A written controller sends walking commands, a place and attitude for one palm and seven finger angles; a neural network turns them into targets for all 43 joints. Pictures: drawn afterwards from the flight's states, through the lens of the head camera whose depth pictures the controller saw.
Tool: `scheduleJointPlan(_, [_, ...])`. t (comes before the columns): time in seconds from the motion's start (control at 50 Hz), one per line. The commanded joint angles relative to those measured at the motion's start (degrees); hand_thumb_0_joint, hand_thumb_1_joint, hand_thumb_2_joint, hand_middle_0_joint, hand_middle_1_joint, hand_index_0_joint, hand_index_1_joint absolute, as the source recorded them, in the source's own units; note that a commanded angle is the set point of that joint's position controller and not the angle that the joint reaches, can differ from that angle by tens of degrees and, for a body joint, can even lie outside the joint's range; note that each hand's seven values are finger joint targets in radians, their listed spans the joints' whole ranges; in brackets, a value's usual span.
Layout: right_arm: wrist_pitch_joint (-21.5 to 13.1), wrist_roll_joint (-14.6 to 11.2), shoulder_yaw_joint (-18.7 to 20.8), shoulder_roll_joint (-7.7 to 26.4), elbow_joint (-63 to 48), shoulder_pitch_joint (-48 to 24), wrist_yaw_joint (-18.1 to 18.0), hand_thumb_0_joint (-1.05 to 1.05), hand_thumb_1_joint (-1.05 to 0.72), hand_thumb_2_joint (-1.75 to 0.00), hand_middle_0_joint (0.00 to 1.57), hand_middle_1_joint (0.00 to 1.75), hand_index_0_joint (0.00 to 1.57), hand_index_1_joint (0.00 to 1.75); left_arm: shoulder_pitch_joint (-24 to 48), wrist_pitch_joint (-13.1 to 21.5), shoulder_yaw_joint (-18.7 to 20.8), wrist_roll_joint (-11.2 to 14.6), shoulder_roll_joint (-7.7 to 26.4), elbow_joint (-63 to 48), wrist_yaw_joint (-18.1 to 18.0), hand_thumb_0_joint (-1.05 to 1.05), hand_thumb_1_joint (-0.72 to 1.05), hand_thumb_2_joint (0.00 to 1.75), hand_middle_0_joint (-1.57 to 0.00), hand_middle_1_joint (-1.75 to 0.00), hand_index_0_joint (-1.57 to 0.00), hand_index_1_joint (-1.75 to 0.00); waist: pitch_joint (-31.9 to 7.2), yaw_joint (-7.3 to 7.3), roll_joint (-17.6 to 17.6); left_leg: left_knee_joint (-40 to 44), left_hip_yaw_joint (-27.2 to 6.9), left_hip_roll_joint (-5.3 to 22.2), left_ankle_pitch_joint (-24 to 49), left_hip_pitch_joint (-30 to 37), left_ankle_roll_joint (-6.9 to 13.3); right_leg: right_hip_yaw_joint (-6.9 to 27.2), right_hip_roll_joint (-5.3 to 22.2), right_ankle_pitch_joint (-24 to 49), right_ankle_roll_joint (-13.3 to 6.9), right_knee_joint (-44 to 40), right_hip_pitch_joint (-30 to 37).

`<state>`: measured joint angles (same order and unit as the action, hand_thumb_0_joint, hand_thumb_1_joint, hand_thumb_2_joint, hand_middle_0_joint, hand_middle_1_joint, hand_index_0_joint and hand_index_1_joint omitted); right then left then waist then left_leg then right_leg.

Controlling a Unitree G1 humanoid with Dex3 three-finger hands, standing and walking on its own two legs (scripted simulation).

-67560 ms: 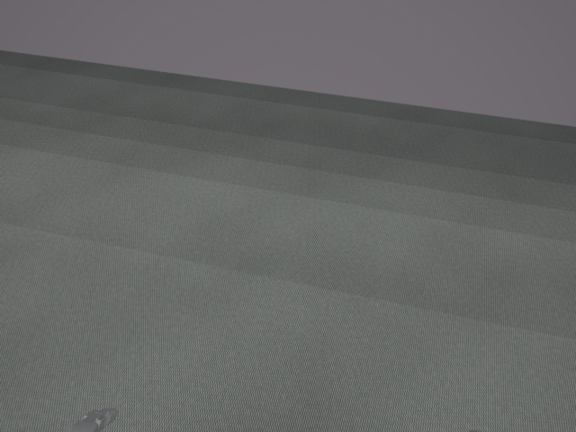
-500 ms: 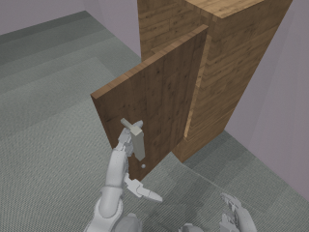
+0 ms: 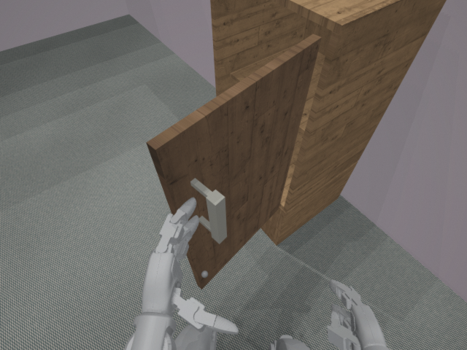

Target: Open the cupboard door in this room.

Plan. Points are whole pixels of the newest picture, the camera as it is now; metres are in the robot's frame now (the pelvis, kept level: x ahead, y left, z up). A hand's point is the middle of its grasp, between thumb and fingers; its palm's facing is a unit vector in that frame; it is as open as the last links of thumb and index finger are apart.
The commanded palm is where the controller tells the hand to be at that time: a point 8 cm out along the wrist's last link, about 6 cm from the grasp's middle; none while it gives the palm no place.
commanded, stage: slide the hand sideways off the handle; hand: left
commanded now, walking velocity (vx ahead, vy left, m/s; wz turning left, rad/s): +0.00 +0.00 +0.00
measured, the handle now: (209, 212) +0.33 +0.07 +0.05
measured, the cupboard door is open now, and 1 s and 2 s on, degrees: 100 100 100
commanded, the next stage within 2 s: draw the hand back to the body in 0.54 s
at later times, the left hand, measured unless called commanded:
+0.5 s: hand (168, 301) +0.19 +0.11 +0.05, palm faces +0.04 -1.00 -0.03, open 16.3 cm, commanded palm +0.16 +0.17 +0.05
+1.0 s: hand (128, 290) +0.19 +0.15 +0.10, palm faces +0.04 -1.00 -0.04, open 16.3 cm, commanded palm +0.16 +0.21 +0.12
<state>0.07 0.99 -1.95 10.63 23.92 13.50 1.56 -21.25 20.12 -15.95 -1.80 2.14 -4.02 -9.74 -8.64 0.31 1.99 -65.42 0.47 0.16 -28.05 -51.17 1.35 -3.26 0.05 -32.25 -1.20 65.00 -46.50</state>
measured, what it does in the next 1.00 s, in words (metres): stands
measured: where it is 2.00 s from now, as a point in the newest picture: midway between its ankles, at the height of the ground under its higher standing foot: outside the picture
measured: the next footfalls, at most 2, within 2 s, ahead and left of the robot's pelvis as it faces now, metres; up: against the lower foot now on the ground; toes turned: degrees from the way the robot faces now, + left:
none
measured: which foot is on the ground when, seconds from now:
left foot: down 0.00-1.00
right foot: down 0.00-1.00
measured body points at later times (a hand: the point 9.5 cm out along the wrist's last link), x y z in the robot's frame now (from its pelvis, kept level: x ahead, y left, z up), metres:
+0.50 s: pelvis +0.01 -0.02 -0.01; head +0.07 -0.03 +0.44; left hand +0.18 +0.16 +0.06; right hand +0.20 -0.24 -0.09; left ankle +0.04 +0.10 -0.65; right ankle +0.00 -0.11 -0.65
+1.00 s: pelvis +0.01 -0.01 +0.02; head +0.03 -0.01 +0.47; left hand +0.18 +0.20 +0.11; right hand +0.19 -0.23 -0.05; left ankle +0.04 +0.10 -0.65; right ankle +0.00 -0.11 -0.65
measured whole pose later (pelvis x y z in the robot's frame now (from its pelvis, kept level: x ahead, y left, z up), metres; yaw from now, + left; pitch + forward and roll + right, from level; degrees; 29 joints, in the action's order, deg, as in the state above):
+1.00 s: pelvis +0.01 -0.01 +0.02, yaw +1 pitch +11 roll -2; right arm -2.7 -2.1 -1.6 12.0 23.4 16.1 -3.7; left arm -35.7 14.8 1.4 12.2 11.2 -18.4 6.1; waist -9.4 0.5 3.4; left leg -60.9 -1.1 0.8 -27.1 -44.6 0.7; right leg -4.6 -1.0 -30.7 -1.6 58.8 -39.0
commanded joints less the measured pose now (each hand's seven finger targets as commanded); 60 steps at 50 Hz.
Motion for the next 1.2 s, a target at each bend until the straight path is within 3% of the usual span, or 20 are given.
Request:
scheduleJointPlan(0.0, [-3.50,-0.09,3.03,6.27,-9.80,-3.78,-0.92,0.00,-0.90,-0.90,0.20,0.30,0.20,0.30,0.65,5.49,1.56,1.31,-0.58,-14.82,1.54,0.00,-0.50,0.30,-0.15,-0.30,-0.15,-0.30,-10.58,-0.61,-3.02,8.87,-3.27,-0.59,7.92,10.71,-0.47,0.48,-1.13,12.21,-1.12,-9.52,2.60])
scheduleJointPlan(0.08, [-3.79,-0.06,3.31,6.42,-9.54,-3.50,-1.13,0.00,-0.90,-0.90,0.20,0.30,0.20,0.30,-3.17,6.58,5.09,2.31,2.52,-15.82,3.25,0.00,-0.50,0.30,-0.15,-0.30,-0.15,-0.30,-11.11,-0.29,-2.54,7.55,-2.76,-0.70,9.44,9.61,-0.45,1.25,-1.20,14.67,-1.01,-8.94,3.20])
scheduleJointPlan(0.16, [-4.20,-0.31,3.46,6.52,-10.17,-3.47,-1.30,0.00,-0.90,-0.90,0.20,0.30,0.20,0.30,-4.93,7.11,5.25,3.67,2.88,-18.07,5.14,0.00,-0.50,0.30,-0.15,-0.30,-0.15,-0.30,-10.81,-0.66,-2.04,6.78,-2.58,-0.87,9.05,8.70,-0.29,1.49,-1.14,14.69,-0.75,-8.78,2.91])
scheduleJointPlan(0.22, [-4.35,-0.41,3.73,6.65,-9.87,-2.97,-1.89,0.00,-0.90,-0.90,0.20,0.30,0.20,0.30,-8.60,7.09,9.24,5.29,5.47,-17.86,6.33,0.00,-0.50,0.30,-0.15,-0.30,-0.15,-0.30,-11.87,-0.05,-4.32,5.75,-2.39,-1.05,10.40,7.29,-0.22,2.49,-1.20,17.25,-0.53,-9.05,5.13])
scheduleJointPlan(0.32, [-4.57,-0.94,4.15,6.51,-9.65,-3.12,-2.50,0.00,-0.90,-0.90,0.20,0.30,0.20,0.30,-12.47,7.55,11.86,7.66,6.74,-18.54,9.61,0.00,-0.50,0.30,-0.15,-0.30,-0.15,-0.30,-11.19,-0.11,-5.10,4.58,-2.00,-1.23,10.75,5.31,-0.26,3.87,-0.64,20.36,0.31,-9.50,6.62])
scheduleJointPlan(0.38, [-5.11,-1.07,4.26,6.61,-9.23,-3.22,-2.92,0.00,-0.90,-0.90,0.20,0.30,0.20,0.30,-12.79,8.61,11.99,8.85,7.22,-19.99,12.28,0.00,-0.50,0.30,-0.15,-0.30,-0.15,-0.30,-11.08,-0.71,-3.53,3.51,-2.03,-1.21,10.39,4.70,-0.23,4.61,-0.22,20.88,0.77,-9.27,5.55])
scheduleJointPlan(0.48, [-5.63,-1.21,4.55,6.89,-8.67,-3.38,-3.84,0.00,-0.90,-0.90,0.20,0.30,0.20,0.30,-13.09,9.52,15.15,11.12,9.72,-19.44,15.77,0.00,-0.50,0.30,-0.15,-0.30,-0.15,-0.30,-10.17,-0.93,-3.30,1.83,-2.23,-1.12,8.59,2.32,-0.34,5.96,0.13,17.68,1.05,-9.63,4.40])
scheduleJointPlan(0.58, [-6.40,-1.39,4.56,7.19,-8.83,-3.52,-4.49,0.00,-0.90,-0.90,0.20,0.30,0.20,0.30,-10.20,9.31,14.88,12.86,8.76,-20.14,16.81,0.00,-0.50,0.30,-0.15,-0.30,-0.15,-0.30,-10.78,-1.34,-3.48,1.08,-2.33,-1.05,7.21,2.15,-0.18,5.93,0.02,13.79,1.11,-9.87,2.82])
scheduleJointPlan(0.7, [-6.08,-1.98,4.66,7.11,-10.18,-2.78,-5.14,0.00,-0.90,-0.90,0.20,0.30,0.20,0.30,-12.30,6.53,18.69,12.81,13.65,-27.99,15.13,0.00,-0.50,0.30,-0.15,-0.30,-0.15,-0.30,-15.53,0.96,0.62,5.50,-2.24,-1.06,11.17,8.99,0.18,3.99,-0.93,16.54,0.25,-10.40,7.23])
scheduleJointPlan(0.72, [-5.62,-2.23,4.78,7.18,-10.29,-2.64,-5.28,0.00,-0.90,-0.90,0.20,0.30,0.20,0.30,-13.60,5.24,19.97,12.54,14.92,-28.00,14.69,0.00,-0.50,0.30,-0.15,-0.30,-0.15,-0.30,-15.85,1.16,-0.31,6.47,-2.33,-0.96,12.01,9.93,0.29,3.51,-1.28,17.20,0.20,-10.88,8.43])
scheduleJointPlan(0.78, [-5.06,-2.89,4.15,6.89,-10.62,-2.99,-5.36,0.00,-0.90,-0.90,0.20,0.30,0.20,0.30,-14.67,1.98,18.36,13.02,12.28,-26.89,14.47,0.00,-0.50,0.30,-0.15,-0.30,-0.15,-0.30,-10.22,0.17,-0.32,9.34,-2.34,-0.96,10.26,11.27,0.25,2.01,-1.67,15.23,0.44,-13.40,7.98])
scheduleJointPlan(0.82, [-4.88,-3.06,4.06,7.08,-10.29,-3.23,-5.68,0.00,-0.90,-0.90,0.20,0.30,0.20,0.30,-15.34,-0.23,19.43,13.87,11.84,-23.92,14.59,0.00,-0.50,0.30,-0.15,-0.30,-0.15,-0.30,-7.41,-0.27,-3.84,10.19,-2.69,-0.83,8.48,10.48,0.19,2.35,-1.62,12.83,0.81,-15.74,8.71])
scheduleJointPlan(0.84, [-5.05,-3.10,3.83,7.38,-10.34,-3.25,-5.70,0.00,-0.90,-0.90,0.20,0.30,0.20,0.30,-14.79,-0.76,18.51,13.79,11.22,-23.65,14.96,0.00,-0.50,0.30,-0.15,-0.30,-0.15,-0.30,-5.75,-0.82,-3.76,10.83,-2.68,-0.78,7.85,10.95,0.22,2.00,-1.58,11.95,0.93,-16.41,8.03])
scheduleJointPlan(0.88, [-5.27,-3.14,3.71,7.77,-10.48,-3.21,-5.90,0.00,-0.90,-0.90,0.20,0.30,0.20,0.30,-15.18,-1.60,19.60,14.33,12.16,-23.66,15.66,0.00,-0.50,0.30,-0.15,-0.30,-0.15,-0.30,-4.40,-0.55,-3.98,12.19,-2.90,-0.73,7.29,11.71,0.19,1.57,-1.65,10.81,0.83,-17.29,8.46])
scheduleJointPlan(0.92, [-5.77,-3.17,3.41,8.15,-10.69,-3.18,-6.14,0.00,-0.90,-0.90,0.20,0.30,0.20,0.30,-13.23,-1.76,19.96,14.59,13.41,-25.47,16.31,0.00,-0.50,0.30,-0.15,-0.30,-0.15,-0.30,-3.48,-0.84,-2.47,13.20,-3.02,-0.70,7.01,13.02,0.32,1.54,-1.63,9.86,0.62,-18.26,8.96])
scheduleJointPlan(1.02, [-7.07,-3.23,3.02,7.98,-10.28,-2.46,-6.33,0.00,-0.90,-0.90,0.20,0.30,0.20,0.30,-12.37,-0.48,24.71,15.87,17.56,-30.43,16.76,0.00,-0.50,0.30,-0.15,-0.30,-0.15,-0.30,-5.43,0.62,1.07,15.90,-3.34,-0.56,9.34,17.20,0.17,0.60,-2.12,11.95,0.02,-18.78,11.90])
scheduleJointPlan(1.12, [-8.22,-3.88,2.74,8.09,-9.58,-2.86,-6.10,0.00,-0.90,-0.90,0.20,0.30,0.20,0.30,-13.62,-2.29,26.09,17.79,17.21,-30.90,18.30,0.00,-0.32,0.37,-0.16,-0.30,-0.16,-0.30,-5.05,0.86,2.96,17.99,-3.56,-0.39,12.21,20.56,-0.09,-0.48,-2.41,15.87,-0.05,-19.86,14.23])
scheduleJointPlan(1.14, [-6.69,-3.27,2.95,8.02,-10.03,-2.70,-7.78,0.00,-0.90,-0.90,0.20,0.30,0.20,0.30,-15.87,-6.71,27.74,8.85,25.92,-33.12,11.35,0.00,-0.29,0.39,-0.16,-0.30,-0.16,-0.30,-5.91,3.56,2.64,20.59,-2.43,0.23,13.70,22.19,0.23,3.25,-0.15,17.47,-0.63,-23.55,16.27])
scheduleJointPlan(1.16, [-6.11,-3.12,2.41,6.93,-10.31,-2.43,-8.28,0.00,-0.90,-0.90,0.20,0.30,0.20,0.30,-17.82,-9.44,25.40,8.02,20.90,-33.87,8.45,0.00,-0.26,0.40,-0.16,-0.30,-0.16,-0.30,-3.72,2.01,3.16,21.26,-1.97,0.15,14.52,23.72,0.31,2.58,0.13,18.19,-0.39,-24.71,16.25])
scheduleJointPlan(1.18, [-5.76,-3.12,2.25,7.03,-10.00,-2.45,-8.32,0.00,-0.90,-0.90,0.20,0.30,0.20,0.30,-18.28,-11.07,24.16,7.54,19.18,-33.15,7.20,0.00,-0.22,0.42,-0.16,-0.30,-0.16,-0.30,-1.77,1.61,1.67,22.03,-2.54,0.36,14.21,23.69,0.14,1.74,0.08,17.41,-0.24,-25.09,15.92])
